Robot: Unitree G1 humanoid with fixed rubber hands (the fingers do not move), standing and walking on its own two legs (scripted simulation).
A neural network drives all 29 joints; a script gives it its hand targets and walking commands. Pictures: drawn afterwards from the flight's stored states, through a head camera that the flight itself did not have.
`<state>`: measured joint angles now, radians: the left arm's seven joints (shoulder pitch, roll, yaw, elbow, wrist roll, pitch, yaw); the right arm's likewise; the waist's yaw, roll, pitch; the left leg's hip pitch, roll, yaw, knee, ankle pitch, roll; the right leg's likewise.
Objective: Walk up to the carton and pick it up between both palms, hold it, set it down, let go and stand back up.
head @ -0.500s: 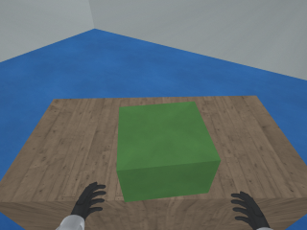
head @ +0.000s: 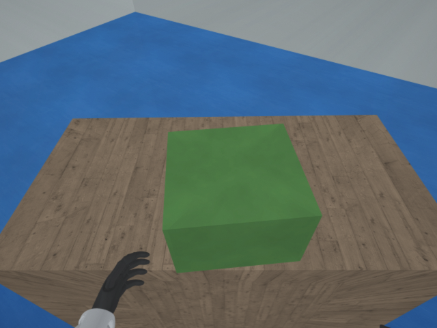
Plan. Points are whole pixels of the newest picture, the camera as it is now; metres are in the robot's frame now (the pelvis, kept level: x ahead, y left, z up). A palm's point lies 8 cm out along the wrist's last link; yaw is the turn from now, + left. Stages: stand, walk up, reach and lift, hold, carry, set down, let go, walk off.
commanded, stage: stand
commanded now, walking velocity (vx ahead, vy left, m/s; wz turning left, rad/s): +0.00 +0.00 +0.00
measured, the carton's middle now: (232, 194) +0.40 +0.02 +0.01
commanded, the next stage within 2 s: none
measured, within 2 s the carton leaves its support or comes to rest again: neither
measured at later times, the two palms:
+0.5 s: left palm (111, 298) +0.19 +0.23 -0.02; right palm out of the picture +0.13 -0.29 -0.09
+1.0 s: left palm (111, 297) +0.19 +0.23 -0.02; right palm out of the picture +0.13 -0.29 -0.09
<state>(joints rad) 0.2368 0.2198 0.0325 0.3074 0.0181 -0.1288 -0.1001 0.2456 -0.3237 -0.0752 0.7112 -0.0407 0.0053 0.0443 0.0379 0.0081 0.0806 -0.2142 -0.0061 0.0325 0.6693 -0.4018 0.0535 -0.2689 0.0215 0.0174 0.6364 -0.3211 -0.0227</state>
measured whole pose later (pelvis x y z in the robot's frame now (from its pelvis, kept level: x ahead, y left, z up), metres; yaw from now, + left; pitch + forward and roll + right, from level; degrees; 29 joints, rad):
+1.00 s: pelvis +0.01 -0.01 +0.00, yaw +0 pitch -3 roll +0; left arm 0.29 0.24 0.03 0.31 0.02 -0.18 -0.09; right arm 0.25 -0.32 -0.08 0.72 -0.04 0.01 0.05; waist 0.03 0.01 0.05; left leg -0.21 -0.01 0.03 0.64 -0.39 0.05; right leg -0.28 0.02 0.02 0.64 -0.31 -0.02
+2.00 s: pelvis +0.01 -0.01 +0.00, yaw +0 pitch -3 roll +0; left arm 0.29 0.26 0.02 0.31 0.02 -0.19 -0.08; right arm 0.25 -0.32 -0.08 0.72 -0.04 0.01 0.05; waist 0.03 0.00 0.06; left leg -0.21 -0.01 0.03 0.64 -0.38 0.05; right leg -0.28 0.02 0.02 0.64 -0.31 -0.02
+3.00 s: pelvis +0.01 -0.01 +0.00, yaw +1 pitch -3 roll +0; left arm 0.29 0.27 0.01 0.31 0.02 -0.22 -0.08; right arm 0.25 -0.32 -0.08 0.72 -0.04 0.01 0.05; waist 0.03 -0.02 0.06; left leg -0.22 -0.01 0.03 0.64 -0.38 0.05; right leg -0.28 0.02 0.02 0.64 -0.31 -0.02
